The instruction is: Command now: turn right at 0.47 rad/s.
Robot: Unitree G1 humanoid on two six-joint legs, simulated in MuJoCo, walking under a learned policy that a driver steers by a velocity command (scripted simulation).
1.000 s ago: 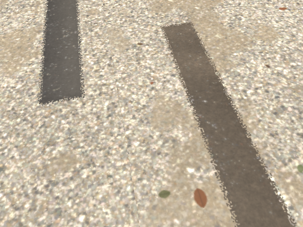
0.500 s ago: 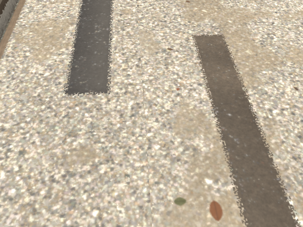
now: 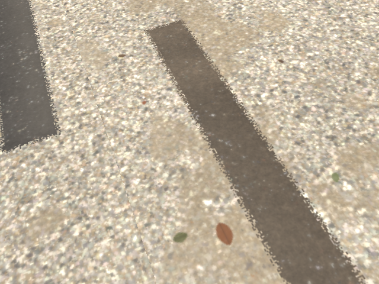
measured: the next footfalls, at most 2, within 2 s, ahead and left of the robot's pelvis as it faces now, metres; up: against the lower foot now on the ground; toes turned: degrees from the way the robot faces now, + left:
left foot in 0.22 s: +0.06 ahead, +0.14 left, +0.00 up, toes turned -5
right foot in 0.62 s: +0.31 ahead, -0.10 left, +0.00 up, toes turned +12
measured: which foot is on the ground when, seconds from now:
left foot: up 0.00-0.20, down 0.22-0.62, up 0.64-1.00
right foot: down 0.00-0.22, up 0.24-0.60, down 0.62-1.00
